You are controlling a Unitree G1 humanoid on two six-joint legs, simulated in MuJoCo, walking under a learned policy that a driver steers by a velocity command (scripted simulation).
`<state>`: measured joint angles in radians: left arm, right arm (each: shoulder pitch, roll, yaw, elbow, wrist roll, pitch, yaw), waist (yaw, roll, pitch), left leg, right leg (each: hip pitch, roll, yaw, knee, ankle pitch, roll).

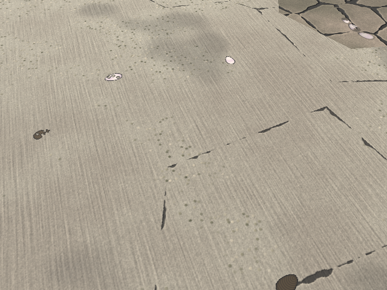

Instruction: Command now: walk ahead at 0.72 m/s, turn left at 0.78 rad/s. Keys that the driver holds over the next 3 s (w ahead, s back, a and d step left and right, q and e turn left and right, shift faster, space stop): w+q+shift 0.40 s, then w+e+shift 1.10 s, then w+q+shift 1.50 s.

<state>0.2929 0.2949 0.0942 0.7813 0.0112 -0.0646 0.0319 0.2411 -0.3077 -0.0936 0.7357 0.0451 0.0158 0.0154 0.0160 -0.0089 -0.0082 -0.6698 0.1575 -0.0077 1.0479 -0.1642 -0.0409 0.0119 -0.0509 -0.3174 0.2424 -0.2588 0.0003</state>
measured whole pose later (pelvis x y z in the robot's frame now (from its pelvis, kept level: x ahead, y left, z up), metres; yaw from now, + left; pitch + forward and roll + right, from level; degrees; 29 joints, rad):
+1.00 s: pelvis +0.76 +0.33 -0.01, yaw +9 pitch -1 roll -1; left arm 0.51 0.23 0.04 0.81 -0.03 -0.08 -0.02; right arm 0.03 -0.24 0.02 0.56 -0.04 -0.15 0.00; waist 0.09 0.02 0.04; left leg -0.70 0.08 -0.19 0.88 -0.11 -0.02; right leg -0.08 0.22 0.17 0.36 -0.23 -0.16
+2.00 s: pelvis +1.60 +0.24 -0.02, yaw -12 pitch -1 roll -3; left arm 0.40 0.26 0.06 0.82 0.02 -0.11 0.00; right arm 0.17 -0.29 -0.04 0.74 0.04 -0.05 0.04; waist 0.06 0.03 0.03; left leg -0.83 0.13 0.02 0.85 0.17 0.05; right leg 0.20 0.07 -0.26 0.22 -0.40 -0.02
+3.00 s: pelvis +2.44 +0.32 -0.05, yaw +45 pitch +0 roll -3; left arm 0.46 0.28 0.05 0.86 0.01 -0.07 0.03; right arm 0.02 -0.29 -0.04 0.55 0.05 -0.03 0.08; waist 0.08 0.02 0.06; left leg -0.70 0.02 0.12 0.79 -0.04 0.14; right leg 0.28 0.00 -0.29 0.35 -0.48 0.06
